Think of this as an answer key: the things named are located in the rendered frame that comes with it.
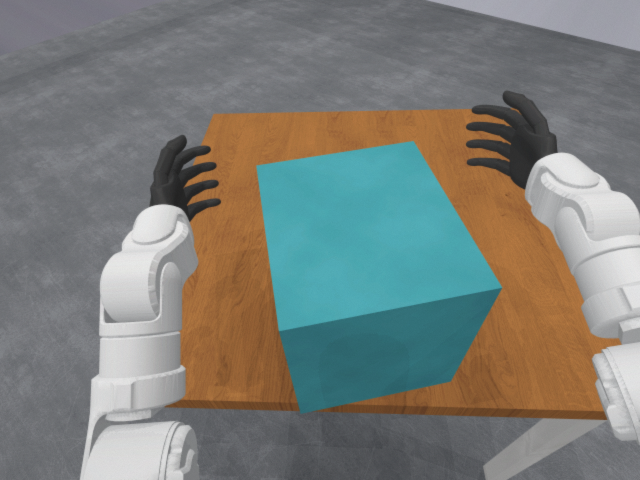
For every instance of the robot right hand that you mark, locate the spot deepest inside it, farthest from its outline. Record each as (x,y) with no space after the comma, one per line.
(530,137)

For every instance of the robot left hand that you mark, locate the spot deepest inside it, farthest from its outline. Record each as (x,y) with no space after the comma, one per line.
(169,180)

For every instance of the right robot forearm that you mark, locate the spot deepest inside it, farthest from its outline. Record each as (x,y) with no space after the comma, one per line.
(598,231)

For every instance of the left robot forearm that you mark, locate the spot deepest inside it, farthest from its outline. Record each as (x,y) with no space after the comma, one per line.
(140,316)

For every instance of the table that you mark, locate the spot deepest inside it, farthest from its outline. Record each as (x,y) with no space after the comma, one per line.
(532,356)

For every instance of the carton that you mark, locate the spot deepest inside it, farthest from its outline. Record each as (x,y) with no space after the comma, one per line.
(379,287)

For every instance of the right robot upper arm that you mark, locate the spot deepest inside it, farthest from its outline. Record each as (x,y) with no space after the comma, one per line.
(618,386)

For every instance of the left robot upper arm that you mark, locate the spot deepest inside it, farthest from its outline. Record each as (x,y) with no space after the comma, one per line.
(144,451)

